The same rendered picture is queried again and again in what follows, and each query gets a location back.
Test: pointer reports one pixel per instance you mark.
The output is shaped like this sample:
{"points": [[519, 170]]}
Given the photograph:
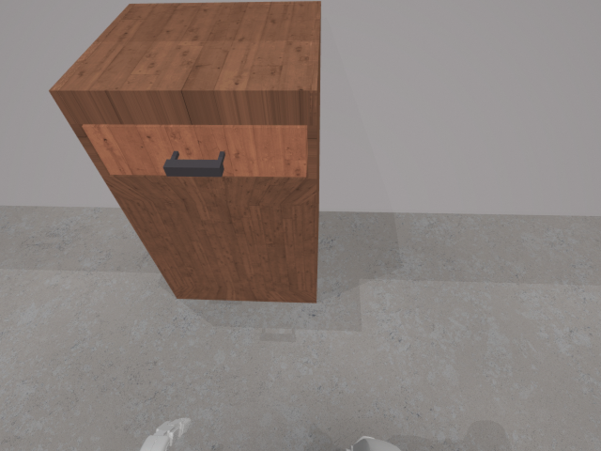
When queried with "handle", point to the handle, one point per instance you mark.
{"points": [[194, 168]]}

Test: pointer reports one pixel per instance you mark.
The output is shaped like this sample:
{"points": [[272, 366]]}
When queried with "robot right shin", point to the robot right shin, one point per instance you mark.
{"points": [[364, 437]]}

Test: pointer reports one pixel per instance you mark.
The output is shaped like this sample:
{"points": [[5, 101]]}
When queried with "robot left hand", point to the robot left hand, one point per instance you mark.
{"points": [[166, 435]]}

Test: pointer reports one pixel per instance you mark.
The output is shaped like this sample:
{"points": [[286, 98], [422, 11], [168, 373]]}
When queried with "drawer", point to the drawer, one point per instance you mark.
{"points": [[250, 150]]}

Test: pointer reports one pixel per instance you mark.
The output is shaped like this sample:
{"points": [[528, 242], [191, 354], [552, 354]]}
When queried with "cabinet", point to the cabinet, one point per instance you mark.
{"points": [[235, 63]]}

